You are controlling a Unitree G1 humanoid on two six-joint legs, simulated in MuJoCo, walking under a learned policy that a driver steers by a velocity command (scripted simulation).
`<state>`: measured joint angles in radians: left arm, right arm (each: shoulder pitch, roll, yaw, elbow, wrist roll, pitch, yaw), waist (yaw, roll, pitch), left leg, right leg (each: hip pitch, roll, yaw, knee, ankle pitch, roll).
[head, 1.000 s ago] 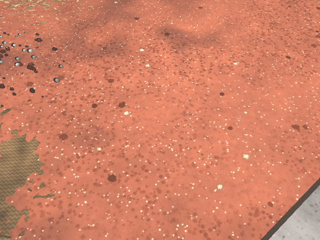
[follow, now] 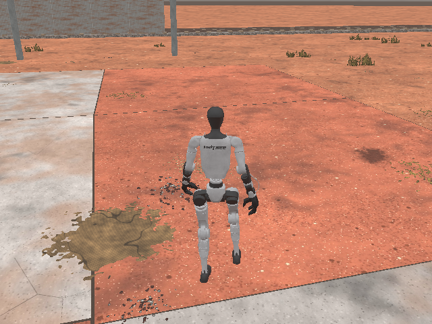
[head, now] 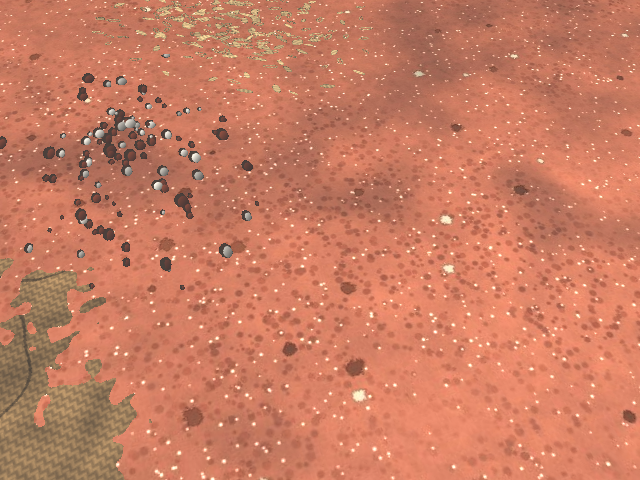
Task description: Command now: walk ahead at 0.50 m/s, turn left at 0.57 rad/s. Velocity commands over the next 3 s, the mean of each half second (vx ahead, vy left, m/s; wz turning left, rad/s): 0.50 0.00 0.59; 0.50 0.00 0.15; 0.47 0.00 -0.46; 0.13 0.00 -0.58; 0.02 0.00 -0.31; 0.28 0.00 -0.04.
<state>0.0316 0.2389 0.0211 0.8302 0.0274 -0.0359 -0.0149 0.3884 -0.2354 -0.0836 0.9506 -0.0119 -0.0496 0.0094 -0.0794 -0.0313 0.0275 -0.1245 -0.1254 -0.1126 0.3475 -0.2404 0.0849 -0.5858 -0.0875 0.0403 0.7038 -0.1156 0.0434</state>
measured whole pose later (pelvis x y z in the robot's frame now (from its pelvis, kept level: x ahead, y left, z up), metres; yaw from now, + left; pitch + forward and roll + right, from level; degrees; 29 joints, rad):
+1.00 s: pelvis +0.46 +0.11 +0.00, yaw +20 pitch +0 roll +1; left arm 0.19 0.25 0.05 0.85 0.02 -0.01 -0.04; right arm 0.38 -0.23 -0.04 0.95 -0.02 -0.08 0.00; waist -0.02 -0.05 0.03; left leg 0.07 -0.11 0.10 0.16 -0.24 0.10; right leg -0.67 -0.08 0.01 0.83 -0.03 -0.03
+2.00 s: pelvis +0.86 +0.20 -0.01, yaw -15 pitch +0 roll +0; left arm 0.18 0.30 0.06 0.72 0.02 0.09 -0.04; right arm 0.21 -0.26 -0.03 0.74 -0.03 0.00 -0.02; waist -0.01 -0.02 0.06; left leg -0.31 0.06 0.17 0.45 -0.14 0.04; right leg -0.44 -0.01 0.00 0.91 -0.41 0.02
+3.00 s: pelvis +0.95 +0.13 +0.00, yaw -23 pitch +1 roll +0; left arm 0.49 0.23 0.03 1.00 0.02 -0.08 0.00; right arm 0.12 -0.27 -0.05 0.83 -0.04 -0.02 0.05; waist 0.06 0.03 0.02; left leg -0.55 0.05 0.03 0.86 -0.21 0.03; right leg 0.04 0.06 0.00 0.19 -0.24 -0.07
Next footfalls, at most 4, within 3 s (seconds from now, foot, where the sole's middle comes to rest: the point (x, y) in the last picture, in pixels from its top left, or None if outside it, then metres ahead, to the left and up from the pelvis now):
0.10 right None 0.20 -0.15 -0.78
0.60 left None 0.40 0.14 -0.78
1.18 right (258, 364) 0.74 0.10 -0.78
1.66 left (185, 280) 0.99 0.28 -0.78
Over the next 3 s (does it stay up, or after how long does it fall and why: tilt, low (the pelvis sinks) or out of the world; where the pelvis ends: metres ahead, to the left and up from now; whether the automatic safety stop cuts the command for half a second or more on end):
stays up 0.95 0.13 0.00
